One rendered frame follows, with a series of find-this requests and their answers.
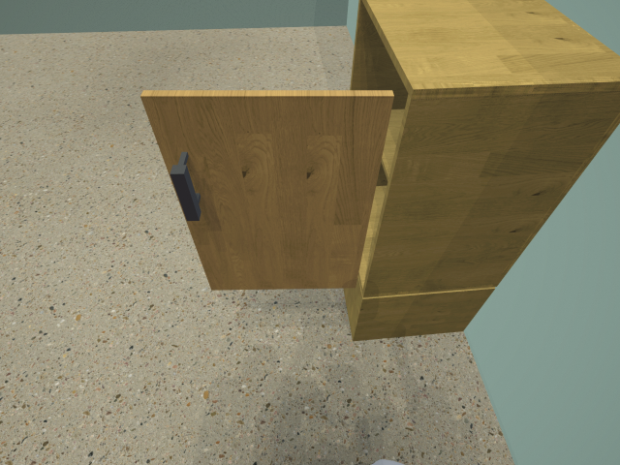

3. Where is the handle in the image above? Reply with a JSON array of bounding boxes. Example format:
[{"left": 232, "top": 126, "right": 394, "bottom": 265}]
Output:
[{"left": 170, "top": 152, "right": 202, "bottom": 221}]

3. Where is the cupboard door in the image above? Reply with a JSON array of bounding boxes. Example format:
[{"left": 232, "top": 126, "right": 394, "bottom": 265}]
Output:
[{"left": 140, "top": 90, "right": 394, "bottom": 291}]

